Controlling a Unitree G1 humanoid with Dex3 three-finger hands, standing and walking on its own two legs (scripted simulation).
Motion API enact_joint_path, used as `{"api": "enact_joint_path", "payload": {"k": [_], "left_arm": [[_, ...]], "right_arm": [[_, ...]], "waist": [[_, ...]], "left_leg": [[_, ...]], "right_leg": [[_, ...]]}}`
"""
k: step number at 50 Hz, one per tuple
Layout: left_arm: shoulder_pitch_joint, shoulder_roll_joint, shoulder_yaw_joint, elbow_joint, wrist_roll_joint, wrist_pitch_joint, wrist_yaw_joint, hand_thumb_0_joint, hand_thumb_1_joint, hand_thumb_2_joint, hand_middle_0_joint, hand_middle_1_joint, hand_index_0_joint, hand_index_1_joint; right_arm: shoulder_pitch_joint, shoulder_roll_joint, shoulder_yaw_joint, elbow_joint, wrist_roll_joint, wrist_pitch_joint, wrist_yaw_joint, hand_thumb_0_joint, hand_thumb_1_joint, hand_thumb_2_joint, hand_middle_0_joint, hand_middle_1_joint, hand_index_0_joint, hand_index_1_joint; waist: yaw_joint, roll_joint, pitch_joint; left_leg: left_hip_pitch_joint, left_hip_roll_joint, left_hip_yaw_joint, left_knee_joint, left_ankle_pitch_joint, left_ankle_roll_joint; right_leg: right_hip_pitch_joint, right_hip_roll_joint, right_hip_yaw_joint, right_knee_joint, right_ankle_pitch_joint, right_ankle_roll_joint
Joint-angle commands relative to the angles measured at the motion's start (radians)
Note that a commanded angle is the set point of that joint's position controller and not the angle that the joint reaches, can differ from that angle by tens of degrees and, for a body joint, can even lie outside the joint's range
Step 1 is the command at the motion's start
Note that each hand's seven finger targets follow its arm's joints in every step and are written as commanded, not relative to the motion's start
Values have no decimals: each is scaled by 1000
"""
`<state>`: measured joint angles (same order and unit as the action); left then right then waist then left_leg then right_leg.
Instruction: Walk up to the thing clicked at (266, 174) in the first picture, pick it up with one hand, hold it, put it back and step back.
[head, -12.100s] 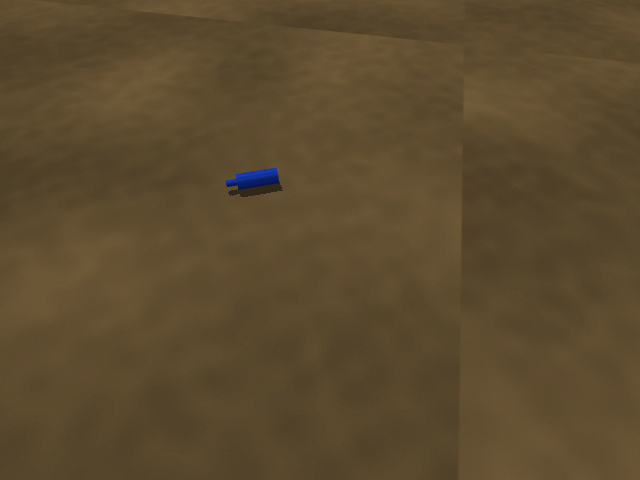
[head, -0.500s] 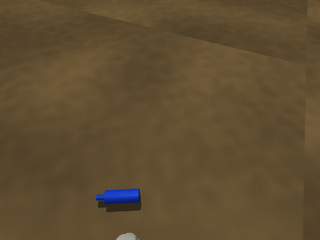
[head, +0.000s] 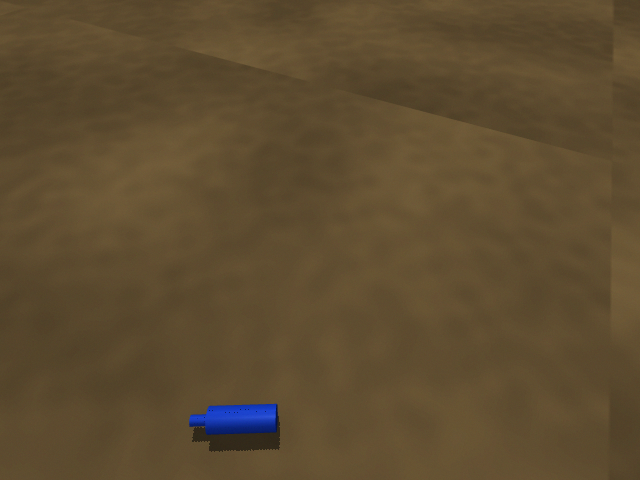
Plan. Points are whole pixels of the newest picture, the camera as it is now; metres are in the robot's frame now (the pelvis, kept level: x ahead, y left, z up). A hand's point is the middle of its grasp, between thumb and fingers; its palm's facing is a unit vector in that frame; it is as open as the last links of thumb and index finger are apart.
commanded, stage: walk up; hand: left
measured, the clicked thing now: (233, 419) +0.43 +0.26 -0.73
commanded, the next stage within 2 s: stand in 1.02 s
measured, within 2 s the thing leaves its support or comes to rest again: neither
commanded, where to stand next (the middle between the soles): +0.04 +0.00 m, yaw +1 degrees
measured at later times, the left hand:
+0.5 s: hand out of the picture +0.09 +0.25 -0.14, palm faces +0.00 -0.94 -0.33, open 7.4 cm
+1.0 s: hand out of the picture +0.09 +0.26 -0.15, palm faces -0.01 -0.94 -0.33, open 7.4 cm
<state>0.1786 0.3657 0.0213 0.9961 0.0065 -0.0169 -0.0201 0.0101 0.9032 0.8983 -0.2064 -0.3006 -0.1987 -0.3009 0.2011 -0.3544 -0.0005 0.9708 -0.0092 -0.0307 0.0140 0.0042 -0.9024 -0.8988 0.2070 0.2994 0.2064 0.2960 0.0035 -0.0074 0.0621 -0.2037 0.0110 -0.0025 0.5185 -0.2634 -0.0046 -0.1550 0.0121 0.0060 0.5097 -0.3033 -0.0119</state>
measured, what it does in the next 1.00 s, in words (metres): stands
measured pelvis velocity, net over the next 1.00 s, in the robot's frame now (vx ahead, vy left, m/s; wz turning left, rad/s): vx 0.01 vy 0.01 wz -0.01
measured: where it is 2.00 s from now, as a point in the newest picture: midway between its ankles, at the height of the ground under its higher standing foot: outside the picture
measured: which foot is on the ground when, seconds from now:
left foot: down 0.00-1.00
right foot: down 0.00-1.00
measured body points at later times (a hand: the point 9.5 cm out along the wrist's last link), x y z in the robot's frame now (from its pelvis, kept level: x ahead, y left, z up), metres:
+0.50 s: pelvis +0.01 +0.00 +0.01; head +0.01 +0.01 +0.46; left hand +0.09 +0.30 -0.12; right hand +0.10 -0.30 -0.11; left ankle +0.01 +0.12 -0.74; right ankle -0.01 -0.11 -0.74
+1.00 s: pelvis +0.01 +0.01 +0.01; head +0.01 +0.01 +0.46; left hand +0.09 +0.31 -0.12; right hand +0.08 -0.29 -0.12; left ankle +0.01 +0.12 -0.74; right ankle -0.01 -0.11 -0.74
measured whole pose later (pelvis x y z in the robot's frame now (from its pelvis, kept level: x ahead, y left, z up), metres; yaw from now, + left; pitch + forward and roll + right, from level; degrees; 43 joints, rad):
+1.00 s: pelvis +0.01 +0.01 +0.01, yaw +0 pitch -3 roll +0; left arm 0.09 0.35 0.02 1.15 0.01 -0.01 -0.01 0.01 0.90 0.90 -0.21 -0.30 -0.20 -0.30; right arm 0.12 -0.34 -0.01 1.14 -0.01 -0.02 0.01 0.00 -0.90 -0.90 0.20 0.30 0.20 0.30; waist 0.00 -0.01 0.06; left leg -0.11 0.00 0.01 0.34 -0.18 0.01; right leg -0.06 0.00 0.02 0.33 -0.22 0.01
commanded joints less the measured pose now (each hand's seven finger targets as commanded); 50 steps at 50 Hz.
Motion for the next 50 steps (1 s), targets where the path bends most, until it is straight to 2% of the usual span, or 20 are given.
{"api": "enact_joint_path", "payload": {"k": [1, 5, 11, 16, 20, 22, 29, 35, 43, 50], "left_arm": [[-71, 222, 46, -51, -4, -28, 22, 0, 900, 900, -200, -300, -200, -300], [-84, 211, 42, -20, -6, -25, 26, 0, 900, 900, -200, -300, -200, -300], [-123, 201, 37, 14, -6, -19, 26, 0, 900, 900, -200, -300, -200, -300], [-132, 204, 38, 43, -4, -20, 27, 0, 900, 900, -200, -300, -200, -300], [-136, 200, 38, 57, -1, -17, 28, 0, 900, 900, -200, -300, -200, -300], [-147, 199, 37, 61, -2, -15, 26, 0, 900, 900, -200, -300, -200, -300], [-147, 195, 35, 80, 3, -11, 23, 0, 900, 900, -200, -300, -200, -300], [-141, 195, 38, 91, 3, -12, 23, 0, 900, 900, -200, -300, -200, -300], [-134, 188, 34, 92, 2, -7, 24, 0, 900, 900, -200, -300, -200, -300], [-135, 190, 34, 94, 3, -8, 25, 0, 900, 900, -200, -300, -200, -300]], "right_arm": [[-46, -220, -57, -48, 8, -28, -21, 0, -900, -900, 200, 300, 200, 300], [-79, -217, -57, -25, 8, -24, -23, 0, -900, -900, 200, 300, 200, 300], [-126, -214, -55, 10, 2, -18, -22, 0, -900, -900, 200, 300, 200, 300], [-142, -211, -53, 35, 0, -18, -22, 0, -900, -900, 200, 300, 200, 300], [-156, -211, -53, 47, 0, -15, -23, 0, -900, -900, 200, 300, 200, 300], [-156, -205, -50, 53, -1, -14, -23, 0, -900, -900, 200, 300, 200, 300], [-153, -209, -46, 77, -4, -17, -23, 0, -900, -900, 200, 300, 200, 300], [-137, -205, -46, 86, -2, -17, -23, 0, -900, -900, 200, 300, 200, 300], [-137, -210, -50, 98, -4, -16, -26, 0, -900, -900, 200, 300, 200, 300], [-133, -203, -50, 96, -3, -16, -25, 0, -900, -900, 200, 300, 200, 300]], "waist": [[-6, -15, -92], [1, -21, -110], [2, 5, -82], [2, 0, -108], [3, 10, -100], [0, 10, -69], [2, 20, -63], [-1, 4, -86], [-3, 22, -70], [-5, 4, -77]], "left_leg": [[67, 95, -95, -85, 272, 57], [98, 101, -84, -96, 342, 58], [113, 105, -86, -155, 284, 48], [141, 110, -76, -172, 329, 45], [133, 109, -73, -185, 291, 47], [122, 104, -75, -204, 242, 38], [100, 108, -89, -240, 175, 43], [120, 107, -85, -228, 218, 40], [105, 106, -92, -240, 201, 43], [122, 104, -86, -232, 252, 40]], "right_leg": [[24, -127, 117, -119, 310, -53], [52, -126, 99, -130, 377, -39], [44, -126, 97, -178, 290, -33], [77, -127, 92, -193, 343, -26], [82, -126, 85, -210, 313, -23], [57, -122, 93, -225, 250, -22], [68, -116, 91, -235, 202, -20], [78, -118, 90, -235, 223, -18], [68, -112, 84, -232, 218, -17], [68, -115, 82, -228, 251, -13]]}}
